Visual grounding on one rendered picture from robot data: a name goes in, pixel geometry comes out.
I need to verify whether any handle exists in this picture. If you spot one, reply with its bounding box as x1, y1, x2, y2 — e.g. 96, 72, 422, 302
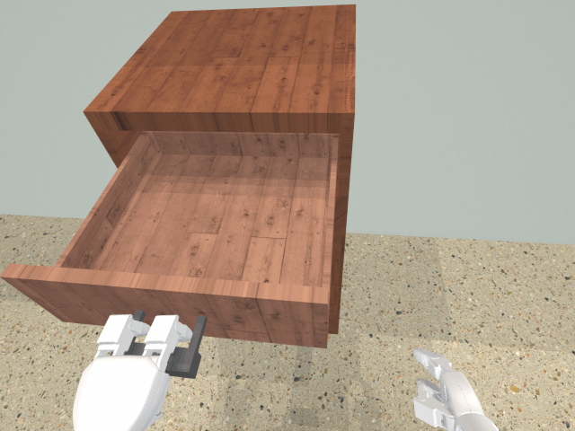
110, 310, 208, 379

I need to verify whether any right robot hand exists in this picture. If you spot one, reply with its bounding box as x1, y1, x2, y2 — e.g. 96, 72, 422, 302
413, 347, 484, 431

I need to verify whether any cabinet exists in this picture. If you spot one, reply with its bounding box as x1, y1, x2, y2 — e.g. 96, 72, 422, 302
83, 4, 356, 334

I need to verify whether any robot right forearm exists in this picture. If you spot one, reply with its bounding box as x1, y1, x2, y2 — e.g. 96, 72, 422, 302
454, 413, 499, 431

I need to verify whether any drawer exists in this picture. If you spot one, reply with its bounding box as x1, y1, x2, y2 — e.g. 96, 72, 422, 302
0, 131, 339, 348

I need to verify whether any left robot hand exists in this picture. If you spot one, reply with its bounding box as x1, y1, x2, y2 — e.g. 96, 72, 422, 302
73, 314, 193, 431

